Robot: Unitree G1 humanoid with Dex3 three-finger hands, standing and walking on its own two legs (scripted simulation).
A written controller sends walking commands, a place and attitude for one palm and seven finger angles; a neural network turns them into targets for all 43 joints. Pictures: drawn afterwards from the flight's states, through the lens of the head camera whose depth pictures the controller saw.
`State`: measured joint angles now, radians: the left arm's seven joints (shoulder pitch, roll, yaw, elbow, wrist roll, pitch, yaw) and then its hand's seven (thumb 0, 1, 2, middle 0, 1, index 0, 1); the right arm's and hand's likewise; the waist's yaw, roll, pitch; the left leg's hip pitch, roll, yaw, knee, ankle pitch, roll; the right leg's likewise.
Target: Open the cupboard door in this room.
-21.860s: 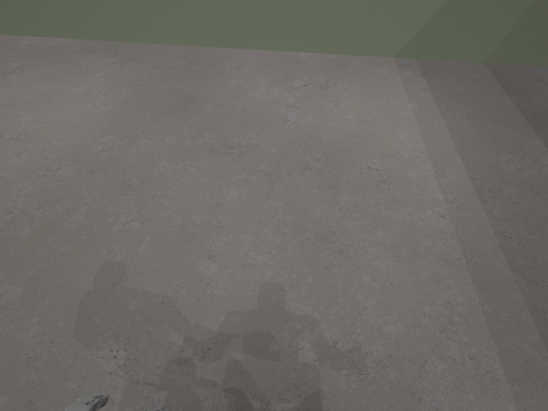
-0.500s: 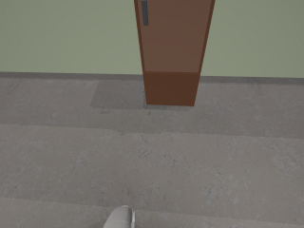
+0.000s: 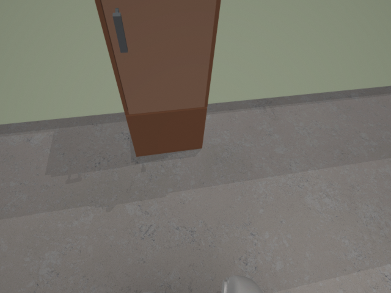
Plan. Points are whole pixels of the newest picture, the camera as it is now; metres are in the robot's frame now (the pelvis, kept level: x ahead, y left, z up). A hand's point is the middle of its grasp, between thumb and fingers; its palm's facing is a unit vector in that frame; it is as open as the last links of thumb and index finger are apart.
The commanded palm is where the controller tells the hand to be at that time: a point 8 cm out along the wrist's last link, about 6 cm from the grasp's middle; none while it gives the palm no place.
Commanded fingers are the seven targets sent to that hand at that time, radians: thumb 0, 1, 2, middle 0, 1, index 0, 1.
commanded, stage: walk to a spot facing it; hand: left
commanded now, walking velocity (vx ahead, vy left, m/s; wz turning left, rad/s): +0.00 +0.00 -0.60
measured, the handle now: (120, 30) +0.85 +0.34 +0.05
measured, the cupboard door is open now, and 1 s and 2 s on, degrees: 0 0 0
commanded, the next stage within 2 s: turn to face it in 0.12 s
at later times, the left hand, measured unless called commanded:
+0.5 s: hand (167, 237) +0.26 +0.09 -0.16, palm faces -0.21 -0.96 -0.17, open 7.4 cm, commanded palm none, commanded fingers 0.00 0.90 0.90 -0.20 -0.30 -0.20 -0.30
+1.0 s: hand (100, 292) +0.13 +0.23 -0.17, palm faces +0.15 -0.95 -0.27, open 7.4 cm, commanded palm none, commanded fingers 0.00 0.90 0.90 -0.20 -0.30 -0.20 -0.30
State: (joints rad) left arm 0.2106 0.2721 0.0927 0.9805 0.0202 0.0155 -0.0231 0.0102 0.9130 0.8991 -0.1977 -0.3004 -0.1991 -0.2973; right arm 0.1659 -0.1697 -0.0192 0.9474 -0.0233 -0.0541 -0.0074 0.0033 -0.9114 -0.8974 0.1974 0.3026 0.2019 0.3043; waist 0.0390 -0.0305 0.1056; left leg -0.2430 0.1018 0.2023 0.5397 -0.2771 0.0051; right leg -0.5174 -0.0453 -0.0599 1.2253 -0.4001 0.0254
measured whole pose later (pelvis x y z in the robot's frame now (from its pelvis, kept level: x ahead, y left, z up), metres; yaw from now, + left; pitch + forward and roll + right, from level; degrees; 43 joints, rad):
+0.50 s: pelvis +0.10 -0.04 +0.00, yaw -7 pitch -1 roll +0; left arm 0.05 0.14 -0.01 0.95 0.02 0.00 0.01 0.01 0.91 0.90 -0.20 -0.30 -0.21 -0.30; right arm 0.26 -0.20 -0.03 1.02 -0.01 0.04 0.00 0.01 -0.92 -0.90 0.19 0.30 0.20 0.30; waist -0.07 0.02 0.10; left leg -0.42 0.09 0.05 0.99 -0.45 -0.06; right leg -0.29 -0.04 -0.16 0.55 -0.25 -0.04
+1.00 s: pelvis +0.10 -0.01 +0.01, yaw +6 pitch +0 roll -2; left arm 0.19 0.29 0.07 1.03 0.01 0.06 0.02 0.01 0.91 0.90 -0.20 -0.30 -0.20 -0.30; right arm 0.20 -0.18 -0.04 0.97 -0.01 0.01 0.00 0.00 -0.91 -0.90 0.20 0.30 0.20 0.30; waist 0.01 -0.03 0.07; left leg -0.22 -0.02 0.03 0.42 -0.20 0.07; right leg -0.45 -0.09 -0.01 1.06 -0.38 0.11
